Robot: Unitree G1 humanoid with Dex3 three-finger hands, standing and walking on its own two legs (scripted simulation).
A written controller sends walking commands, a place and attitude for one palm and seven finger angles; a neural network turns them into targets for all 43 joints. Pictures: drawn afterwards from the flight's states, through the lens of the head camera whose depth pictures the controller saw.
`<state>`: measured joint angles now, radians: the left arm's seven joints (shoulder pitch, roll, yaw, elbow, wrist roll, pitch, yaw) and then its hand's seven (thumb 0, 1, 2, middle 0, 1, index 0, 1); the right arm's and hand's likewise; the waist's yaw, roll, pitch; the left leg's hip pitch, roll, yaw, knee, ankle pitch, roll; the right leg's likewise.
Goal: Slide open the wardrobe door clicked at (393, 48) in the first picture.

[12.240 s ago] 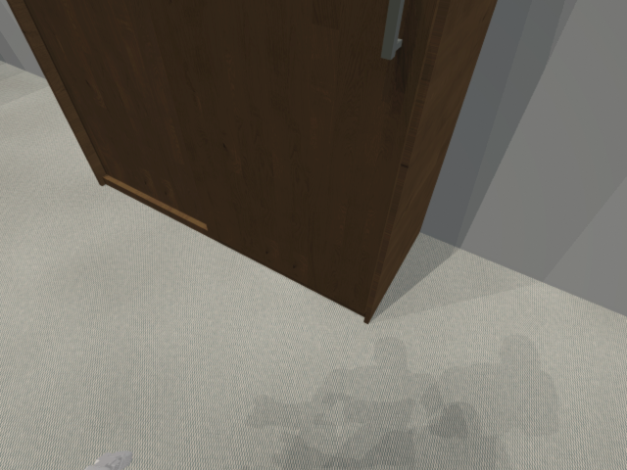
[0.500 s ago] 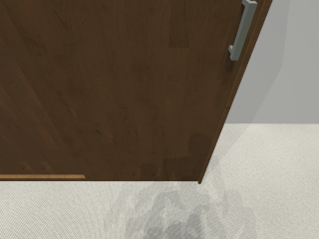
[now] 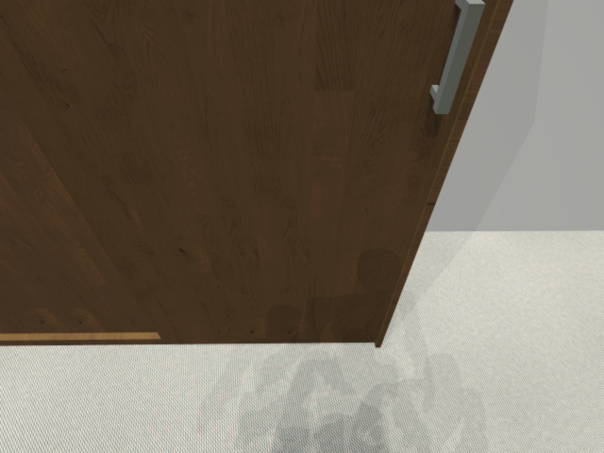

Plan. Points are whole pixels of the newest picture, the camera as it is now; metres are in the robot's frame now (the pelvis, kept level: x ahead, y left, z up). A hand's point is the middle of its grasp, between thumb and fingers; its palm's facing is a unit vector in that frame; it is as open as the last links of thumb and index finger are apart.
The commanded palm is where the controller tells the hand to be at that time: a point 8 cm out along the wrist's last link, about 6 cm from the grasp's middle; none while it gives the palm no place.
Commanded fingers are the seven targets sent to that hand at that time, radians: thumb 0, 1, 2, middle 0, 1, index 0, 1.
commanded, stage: look again from close up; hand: right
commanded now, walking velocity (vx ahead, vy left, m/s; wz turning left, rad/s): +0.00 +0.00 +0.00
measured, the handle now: (451, 55) +0.58 -0.18 +0.26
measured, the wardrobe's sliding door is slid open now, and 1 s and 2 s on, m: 0.00 0.00 0.00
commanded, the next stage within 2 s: shuffle to correct the standing spot in 1.70 s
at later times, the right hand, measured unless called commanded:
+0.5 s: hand out of the picture +0.05 -0.22 -0.17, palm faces -0.02 +0.96 -0.26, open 7.4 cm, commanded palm none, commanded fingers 0.00 -0.90 -0.90 0.20 0.30 0.20 0.30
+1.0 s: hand out of the picture +0.07 -0.22 -0.17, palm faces -0.02 +0.96 -0.28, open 7.4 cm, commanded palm none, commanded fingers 0.00 -0.90 -0.90 0.20 0.30 0.20 0.30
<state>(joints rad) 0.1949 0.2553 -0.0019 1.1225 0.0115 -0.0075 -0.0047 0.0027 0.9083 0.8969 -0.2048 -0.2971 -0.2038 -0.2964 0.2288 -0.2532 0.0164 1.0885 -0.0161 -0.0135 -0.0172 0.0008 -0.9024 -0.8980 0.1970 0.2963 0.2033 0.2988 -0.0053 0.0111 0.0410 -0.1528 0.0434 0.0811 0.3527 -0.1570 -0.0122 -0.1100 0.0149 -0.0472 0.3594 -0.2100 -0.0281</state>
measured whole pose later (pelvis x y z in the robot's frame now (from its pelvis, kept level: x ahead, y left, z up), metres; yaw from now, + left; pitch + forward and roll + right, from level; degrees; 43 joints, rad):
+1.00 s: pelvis +0.02 +0.00 +0.00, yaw +0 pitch -2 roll +0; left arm 0.16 0.28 -0.01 1.12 0.01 -0.02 0.00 0.00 0.91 0.90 -0.21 -0.30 -0.20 -0.30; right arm 0.19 -0.28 0.01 1.09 -0.02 -0.01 -0.01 0.00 -0.90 -0.90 0.20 0.30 0.20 0.30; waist -0.01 0.01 0.04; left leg -0.11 0.04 0.08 0.33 -0.18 -0.02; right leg -0.06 0.02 -0.04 0.31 -0.22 -0.03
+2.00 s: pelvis +0.03 +0.01 +0.00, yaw +1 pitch -2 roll +0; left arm 0.18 0.31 -0.01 1.11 0.02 0.00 0.00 0.00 0.91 0.90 -0.20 -0.30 -0.20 -0.30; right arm 0.20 -0.29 0.00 1.10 -0.02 0.00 -0.01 0.00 -0.90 -0.90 0.20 0.30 0.20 0.30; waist -0.02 0.00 0.01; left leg -0.12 0.02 0.07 0.35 -0.20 0.00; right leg -0.06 -0.01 -0.06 0.35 -0.25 -0.01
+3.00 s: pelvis +0.09 -0.07 -0.01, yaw +1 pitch -1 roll +0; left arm 0.20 0.15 0.04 1.00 0.03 0.00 0.03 0.00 0.93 0.90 -0.21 -0.30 -0.20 -0.30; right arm 0.24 -0.20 -0.05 0.99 -0.02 0.04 -0.03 0.00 -0.92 -0.90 0.19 0.30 0.20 0.30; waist -0.03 0.04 0.06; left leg -0.33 0.02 0.01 0.80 -0.43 -0.03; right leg -0.24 -0.01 -0.08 0.52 -0.26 -0.04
